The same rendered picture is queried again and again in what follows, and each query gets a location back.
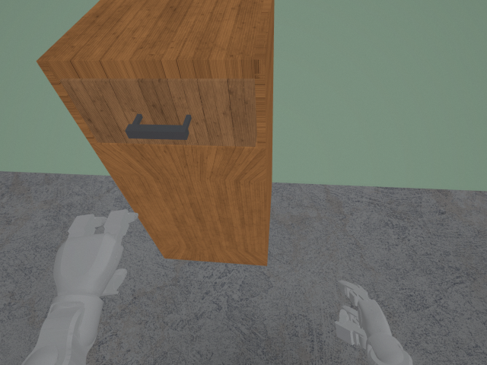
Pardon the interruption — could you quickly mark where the drawer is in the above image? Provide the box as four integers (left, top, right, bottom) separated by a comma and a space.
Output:
60, 78, 257, 147

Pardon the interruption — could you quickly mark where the cabinet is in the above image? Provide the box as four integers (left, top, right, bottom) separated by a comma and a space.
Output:
36, 0, 275, 266

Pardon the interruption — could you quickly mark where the left robot forearm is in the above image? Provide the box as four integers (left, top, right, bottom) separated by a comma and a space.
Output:
21, 292, 103, 365

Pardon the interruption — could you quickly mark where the right robot hand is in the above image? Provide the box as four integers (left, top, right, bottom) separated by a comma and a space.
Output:
335, 281, 392, 350

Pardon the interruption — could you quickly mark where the left robot hand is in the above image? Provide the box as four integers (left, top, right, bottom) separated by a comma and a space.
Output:
53, 209, 138, 297

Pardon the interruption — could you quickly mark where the handle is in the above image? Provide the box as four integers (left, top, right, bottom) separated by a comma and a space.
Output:
125, 114, 192, 140

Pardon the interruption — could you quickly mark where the right robot forearm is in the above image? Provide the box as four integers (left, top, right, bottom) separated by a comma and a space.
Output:
366, 334, 413, 365

